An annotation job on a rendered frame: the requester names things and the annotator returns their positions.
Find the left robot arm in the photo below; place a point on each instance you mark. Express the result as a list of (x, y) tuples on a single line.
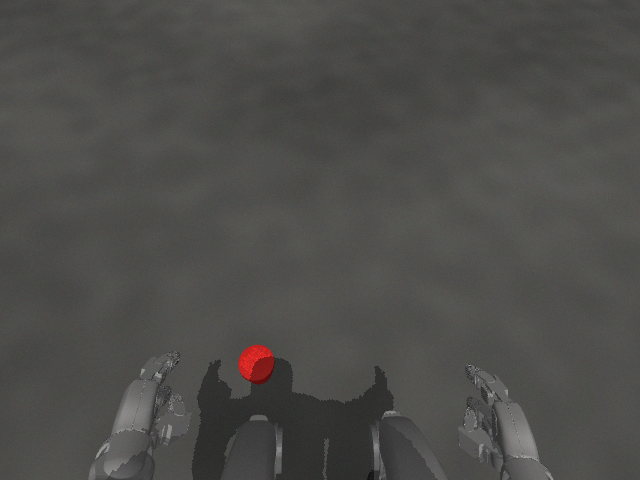
[(124, 456)]

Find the right robot arm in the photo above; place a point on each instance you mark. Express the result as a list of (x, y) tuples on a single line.
[(524, 469)]

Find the cup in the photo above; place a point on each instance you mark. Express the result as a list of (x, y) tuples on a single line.
[(256, 364)]

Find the left robot hand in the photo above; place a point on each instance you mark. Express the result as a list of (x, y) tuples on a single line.
[(143, 399)]

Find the right robot hand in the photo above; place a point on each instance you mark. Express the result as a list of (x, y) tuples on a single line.
[(505, 432)]

